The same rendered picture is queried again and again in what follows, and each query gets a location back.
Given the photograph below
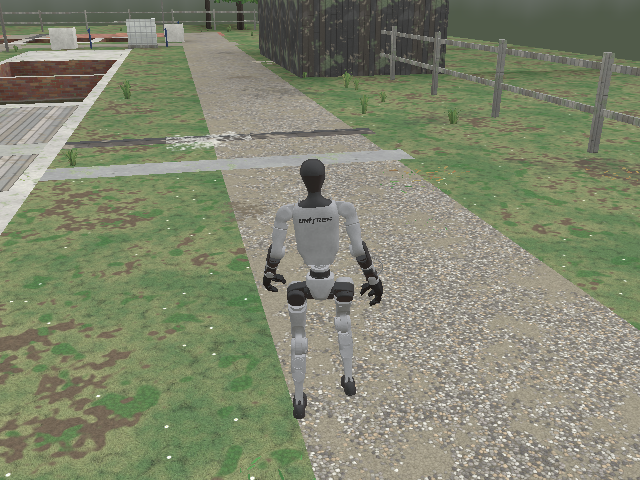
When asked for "robot left upper arm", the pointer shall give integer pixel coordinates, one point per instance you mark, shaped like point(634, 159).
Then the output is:
point(284, 214)

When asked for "robot right upper arm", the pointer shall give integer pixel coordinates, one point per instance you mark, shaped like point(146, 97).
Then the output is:
point(348, 211)

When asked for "robot right forearm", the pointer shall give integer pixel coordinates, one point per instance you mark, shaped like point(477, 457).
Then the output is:
point(367, 266)

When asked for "robot left hand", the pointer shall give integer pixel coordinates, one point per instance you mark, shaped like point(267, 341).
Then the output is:
point(276, 278)

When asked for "left robot foot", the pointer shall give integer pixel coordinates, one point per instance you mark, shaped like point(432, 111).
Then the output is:
point(299, 410)

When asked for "robot left forearm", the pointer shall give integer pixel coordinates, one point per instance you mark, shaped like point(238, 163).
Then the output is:
point(271, 265)

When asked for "robot left thigh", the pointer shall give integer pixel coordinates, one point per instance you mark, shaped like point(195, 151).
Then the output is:
point(297, 307)

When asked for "robot right hand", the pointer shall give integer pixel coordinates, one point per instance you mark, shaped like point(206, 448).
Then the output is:
point(377, 290)

